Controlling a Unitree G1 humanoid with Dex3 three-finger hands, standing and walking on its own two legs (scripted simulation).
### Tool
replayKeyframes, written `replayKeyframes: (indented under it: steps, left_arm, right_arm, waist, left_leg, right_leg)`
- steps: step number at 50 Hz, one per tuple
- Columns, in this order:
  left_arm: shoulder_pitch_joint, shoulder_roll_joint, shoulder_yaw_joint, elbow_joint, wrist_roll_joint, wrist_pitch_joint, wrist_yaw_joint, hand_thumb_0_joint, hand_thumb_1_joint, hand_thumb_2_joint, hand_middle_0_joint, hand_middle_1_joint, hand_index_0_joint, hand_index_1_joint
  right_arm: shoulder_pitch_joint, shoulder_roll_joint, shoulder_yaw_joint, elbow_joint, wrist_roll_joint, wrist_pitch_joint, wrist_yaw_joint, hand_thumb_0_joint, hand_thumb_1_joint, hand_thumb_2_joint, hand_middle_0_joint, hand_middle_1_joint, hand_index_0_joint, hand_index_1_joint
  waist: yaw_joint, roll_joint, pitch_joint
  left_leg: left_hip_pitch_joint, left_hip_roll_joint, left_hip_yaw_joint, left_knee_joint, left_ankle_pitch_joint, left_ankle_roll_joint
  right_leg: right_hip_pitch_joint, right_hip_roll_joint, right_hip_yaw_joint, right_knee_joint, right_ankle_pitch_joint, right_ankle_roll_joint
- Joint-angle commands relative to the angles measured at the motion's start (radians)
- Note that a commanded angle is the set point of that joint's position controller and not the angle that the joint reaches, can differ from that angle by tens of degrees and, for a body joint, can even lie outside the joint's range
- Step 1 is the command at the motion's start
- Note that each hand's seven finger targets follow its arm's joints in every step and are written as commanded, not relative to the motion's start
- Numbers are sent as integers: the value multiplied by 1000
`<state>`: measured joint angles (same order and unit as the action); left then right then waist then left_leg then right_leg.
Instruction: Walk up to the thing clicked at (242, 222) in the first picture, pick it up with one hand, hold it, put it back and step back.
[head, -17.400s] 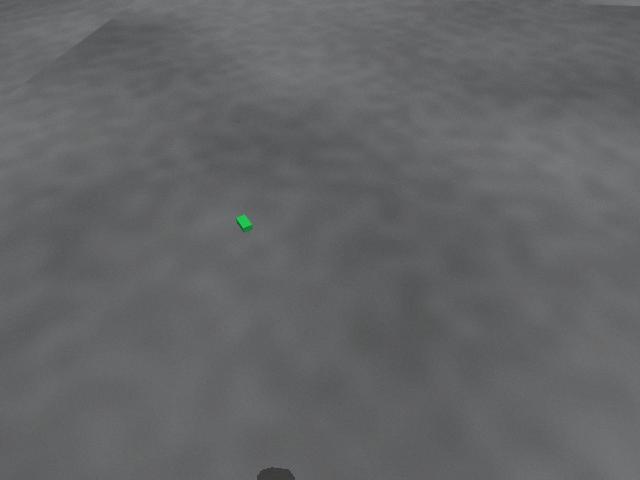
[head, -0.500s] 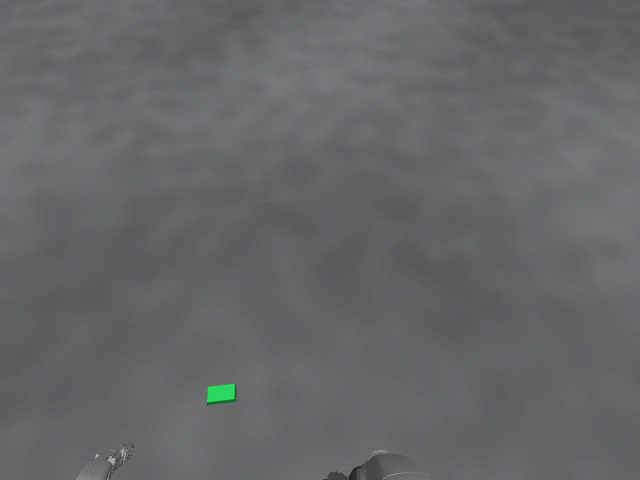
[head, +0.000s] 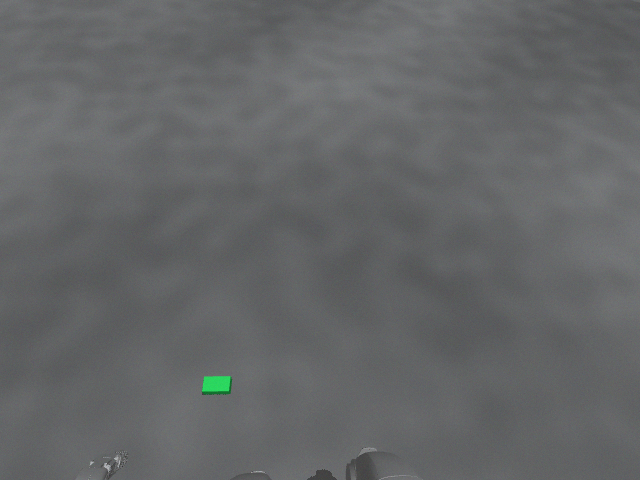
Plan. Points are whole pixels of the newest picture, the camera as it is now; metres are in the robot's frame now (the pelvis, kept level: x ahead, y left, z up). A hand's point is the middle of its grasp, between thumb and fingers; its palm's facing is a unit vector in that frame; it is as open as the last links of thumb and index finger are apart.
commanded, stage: walk up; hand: left
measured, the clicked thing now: (217, 385) +0.45 +0.28 -0.74
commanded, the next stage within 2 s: stand in 1.94 s
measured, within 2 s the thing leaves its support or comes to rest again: neither
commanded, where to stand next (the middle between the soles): +0.08 +0.01 m, yaw +1 degrees
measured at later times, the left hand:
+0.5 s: hand out of the picture +0.01 +0.29 -0.13, palm faces +0.02 -0.90 -0.43, open 7.4 cm
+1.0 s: hand out of the picture +0.14 +0.24 -0.13, palm faces -0.01 -0.94 -0.33, open 7.4 cm
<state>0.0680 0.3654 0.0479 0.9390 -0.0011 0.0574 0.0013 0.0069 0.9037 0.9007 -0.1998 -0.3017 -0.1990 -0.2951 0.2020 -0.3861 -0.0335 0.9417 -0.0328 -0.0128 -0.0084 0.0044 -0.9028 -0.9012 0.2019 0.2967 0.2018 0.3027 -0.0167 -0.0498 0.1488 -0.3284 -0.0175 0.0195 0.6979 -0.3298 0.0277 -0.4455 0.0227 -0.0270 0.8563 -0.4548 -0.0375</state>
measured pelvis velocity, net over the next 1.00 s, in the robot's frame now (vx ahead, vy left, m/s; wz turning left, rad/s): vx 0.02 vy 0.00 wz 0.01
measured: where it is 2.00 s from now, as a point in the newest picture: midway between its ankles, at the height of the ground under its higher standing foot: outside the picture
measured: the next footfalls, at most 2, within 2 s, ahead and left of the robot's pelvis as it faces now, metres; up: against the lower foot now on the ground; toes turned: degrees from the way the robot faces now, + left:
right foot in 0.16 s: +0.04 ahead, -0.12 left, +0.00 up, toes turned -2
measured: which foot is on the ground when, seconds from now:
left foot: down 0.00-1.00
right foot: up 0.00-0.14, down 0.16-1.00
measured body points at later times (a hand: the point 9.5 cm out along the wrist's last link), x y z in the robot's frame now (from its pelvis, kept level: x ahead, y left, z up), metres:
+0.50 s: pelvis -0.02 +0.00 +0.01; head -0.01 -0.01 +0.46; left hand +0.01 +0.33 -0.10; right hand +0.09 -0.30 -0.12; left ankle +0.02 +0.14 -0.72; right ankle -0.03 -0.14 -0.71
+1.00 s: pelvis +0.02 +0.00 +0.02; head +0.04 +0.00 +0.47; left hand +0.14 +0.29 -0.11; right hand +0.10 -0.30 -0.11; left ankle +0.02 +0.13 -0.72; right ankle +0.00 -0.12 -0.72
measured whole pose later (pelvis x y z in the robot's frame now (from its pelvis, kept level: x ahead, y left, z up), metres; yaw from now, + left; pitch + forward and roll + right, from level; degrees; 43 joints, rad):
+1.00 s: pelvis +0.02 +0.00 +0.02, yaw +0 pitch -2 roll +0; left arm 0.06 0.34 0.01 1.06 -0.01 -0.02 0.00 0.01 0.90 0.90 -0.20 -0.30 -0.20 -0.30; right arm 0.14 -0.35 0.00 1.08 0.00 -0.03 0.01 0.01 -0.90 -0.90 0.20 0.30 0.20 0.30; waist -0.01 -0.01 0.07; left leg -0.19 0.02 -0.01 0.48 -0.25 -0.02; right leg -0.16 -0.01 -0.04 0.47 -0.28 -0.01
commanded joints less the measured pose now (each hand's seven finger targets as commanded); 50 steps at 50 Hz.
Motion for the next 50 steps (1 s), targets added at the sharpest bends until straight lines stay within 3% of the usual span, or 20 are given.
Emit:
replayKeyframes:
  steps: [1, 5, 8, 9, 10, 11, 17, 21, 23, 24, 25, 31, 33, 34, 35, 37, 40, 42, 45, 50]
  left_arm:
    - [23, 193, 64, -43, -1, -31, 5, 0, 900, 900, -200, -300, -200, -300]
    - [31, 169, 47, -20, -4, -68, 4, 0, 900, 900, -200, -300, -200, -300]
    - [138, 193, 48, 42, 13, -110, 34, 0, 900, 900, -200, -300, -200, -300]
    - [124, 252, 54, 36, 31, -126, 41, 0, 900, 900, -200, -300, -200, -300]
    - [128, 316, 67, 33, 35, -127, 43, 0, 900, 900, -200, -300, -200, -300]
    - [96, 372, 78, 22, 36, -125, 42, 0, 900, 900, -200, -300, -200, -300]
    - [93, 289, 53, 10, 31, -141, 27, 0, 900, 900, -200, -300, -200, -300]
    - [50, 221, 26, -16, 17, -117, 11, 0, 900, 900, -200, -300, -200, -300]
    - [86, 142, 2, -35, 7, -106, 9, 0, 900, 900, -200, -300, -200, -300]
    - [105, 216, 27, -11, 15, -102, 17, 0, 900, 900, -200, -300, -200, -300]
    - [106, 247, 35, -3, 17, -105, 15, 0, 900, 900, -200, -300, -200, -300]
    - [242, 186, 34, 62, 19, -119, 11, 0, 900, 900, -200, -300, -200, -300]
    - [188, 287, 54, 36, 42, -129, 22, 0, 900, 900, -200, -300, -200, -300]
    - [110, 335, 59, 20, 42, -127, 21, 0, 900, 900, -200, -300, -200, -300]
    - [31, 335, 55, -3, 41, -121, 18, 0, 900, 900, -200, -300, -200, -300]
    - [-19, 250, 34, -15, 24, -116, 15, 0, 900, 900, -200, -300, -200, -300]
    - [14, 200, 18, 11, 5, -113, 9, 0, 900, 900, -200, -300, -200, -300]
    - [46, 206, 23, 37, -4, -107, 10, 0, 900, 900, -200, -300, -200, -300]
    - [5, 206, 20, 56, -5, -106, 15, 0, 900, 900, -200, -300, -200, -300]
    - [-17, 195, 14, 82, -7, -98, 17, 0, 900, 900, -200, -300, -200, -300]
  right_arm:
    - [-77, -238, -58, -100, -8, -36, -24, 0, -900, -900, 200, 300, 200, 300]
    - [-48, -225, -50, -74, -6, -23, -10, 0, -900, -900, 200, 300, 200, 300]
    - [-70, -189, -40, -76, 10, 9, -1, 0, -900, -900, 200, 300, 200, 300]
    - [-56, -161, -32, -80, 21, 13, 3, 0, -900, -900, 200, 300, 200, 300]
    - [-66, -163, -32, -102, 17, 12, 8, 0, -900, -900, 200, 300, 200, 300]
    - [-88, -195, -47, -90, 3, 15, 2, 0, -900, -900, 200, 300, 200, 300]
    - [-97, -185, -62, -64, 6, 2, 40, 0, -900, -900, 200, 300, 200, 300]
    - [2, -185, -75, -13, 4, -22, 34, 0, -900, -900, 200, 300, 200, 300]
    - [36, -281, -95, -13, -3, -35, 23, 0, -900, -900, 200, 300, 200, 300]
    - [23, -328, -107, -18, 6, -31, 26, 0, -900, -900, 200, 300, 200, 300]
    - [-4, -323, -107, -22, 6, -25, 25, 0, -900, -900, 200, 300, 200, 300]
    - [-155, -199, -48, -57, 21, -11, 28, 0, -900, -900, 200, 300, 200, 300]
    - [-129, -120, -25, -64, 35, -2, 26, 0, -900, -900, 200, 300, 200, 300]
    - [-114, -154, -36, -40, 32, 6, 18, 0, -900, -900, 200, 300, 200, 300]
    - [-60, -179, -45, -10, 28, 1, 16, 0, -900, -900, 200, 300, 200, 300]
    - [-20, -168, -35, 26, 36, -19, 16, 0, -900, -900, 200, 300, 200, 300]
    - [-22, -189, -35, 44, 30, -41, 6, 0, -900, -900, 200, 300, 200, 300]
    - [-72, -212, -26, 45, 32, -46, 4, 0, -900, -900, 200, 300, 200, 300]
    - [-67, -190, -18, 70, 34, -41, -1, 0, -900, -900, 200, 300, 200, 300]
    - [-93, -188, -14, 94, 35, -38, -6, 0, -900, -900, 200, 300, 200, 300]
  waist:
    - [35, 171, -159]
    - [17, 230, -227]
    - [57, 165, -250]
    - [39, 65, -229]
    - [42, -36, -202]
    - [57, -90, -162]
    - [35, -120, -62]
    - [-33, -77, -115]
    - [-35, 185, -168]
    - [-35, 173, -148]
    - [-21, 143, -100]
    - [74, 180, -143]
    - [56, -45, -109]
    - [48, -53, -70]
    - [10, -56, -37]
    - [-26, -49, -61]
    - [-2, -28, -198]
    - [38, 1, -205]
    - [19, 52, -223]
    - [25, 89, -259]
  left_leg:
    - [-1, 268, -299, -286, 296, 184]
    - [188, 199, -218, -197, 297, 145]
    - [124, 147, -116, -6, 394, 74]
    - [-44, 98, -112, 40, 276, 25]
    - [-222, 31, -61, 51, -52, 4]
    - [-169, 72, -98, 117, -226, 2]
    - [-72, 67, -43, -4, -61, -2]
    - [249, 37, -18, -243, 108, -2]
    - [326, 308, -443, -434, -157, 115]
    - [210, 397, -531, -480, -330, 213]
    - [137, 388, -512, -479, -344, 231]
    - [-36, 180, -141, -239, -36, 63]
    - [-156, 33, -48, -17, -93, -23]
    - [-101, 24, -80, 47, -187, -20]
    - [-7, 59, -86, 34, -159, -19]
    - [65, 67, -57, -171, 17, -14]
    - [194, 129, -145, -271, 373, 16]
    - [144, 160, -175, -240, 408, 39]
    - [168, 129, -108, -245, 497, 8]
    - [188, 144, -109, -262, 536, 18]
  right_leg:
    - [53, 0, 131, 176, -84, 10]
    - [107, -25, 33, -189, -47, 35]
    - [332, -51, 69, -532, 279, 30]
    - [421, -159, 265, -493, 405, -8]
    - [485, -304, 438, -497, 292, -110]
    - [321, -418, 548, -510, 226, -213]
    - [231, -258, 291, -520, 189, -113]
    - [52, -152, 114, -357, 205, -39]
    - [-111, -9, -1, -84, -19, 20]
    - [-54, -37, 29, 11, -158, 19]
    - [-21, -69, 47, 15, -157, 16]
    - [332, -41, 15, -435, 195, 2]
    - [311, -258, 422, -618, -3, -74]
    - [186, -352, 490, -665, -167, -143]
    - [91, -359, 458, -634, -156, -167]
    - [152, -240, 233, -539, 123, -93]
    - [232, -133, 99, -377, 476, -6]
    - [303, -118, 90, -425, 388, 10]
    - [360, -146, 103, -416, 551, -8]
    - [411, -144, 78, -438, 560, -4]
